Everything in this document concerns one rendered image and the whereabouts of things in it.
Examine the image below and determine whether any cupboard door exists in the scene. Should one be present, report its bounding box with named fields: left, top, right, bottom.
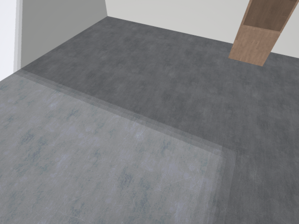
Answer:
left=243, top=0, right=297, bottom=32

